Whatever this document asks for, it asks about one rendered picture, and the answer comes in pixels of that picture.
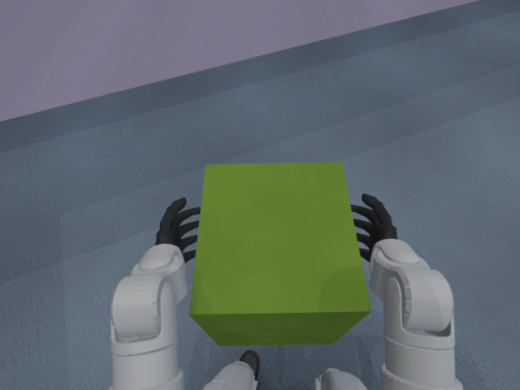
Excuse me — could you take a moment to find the carton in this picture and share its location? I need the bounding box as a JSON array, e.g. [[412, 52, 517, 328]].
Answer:
[[189, 162, 371, 346]]

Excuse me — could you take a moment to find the robot left shin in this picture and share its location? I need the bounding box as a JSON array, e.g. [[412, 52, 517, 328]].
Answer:
[[232, 361, 254, 376]]

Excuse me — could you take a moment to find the robot right forearm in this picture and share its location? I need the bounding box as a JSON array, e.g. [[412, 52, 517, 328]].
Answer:
[[370, 239, 463, 390]]

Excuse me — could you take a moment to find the left robot hand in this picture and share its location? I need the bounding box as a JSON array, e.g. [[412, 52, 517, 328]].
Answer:
[[155, 197, 201, 263]]

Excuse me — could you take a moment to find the robot left forearm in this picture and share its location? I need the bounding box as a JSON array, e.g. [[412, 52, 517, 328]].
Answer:
[[107, 244, 189, 390]]

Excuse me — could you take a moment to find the right robot hand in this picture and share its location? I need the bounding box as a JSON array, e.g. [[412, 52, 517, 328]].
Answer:
[[351, 193, 397, 262]]

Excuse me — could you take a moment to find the robot left foot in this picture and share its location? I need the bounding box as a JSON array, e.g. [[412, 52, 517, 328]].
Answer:
[[239, 350, 259, 380]]

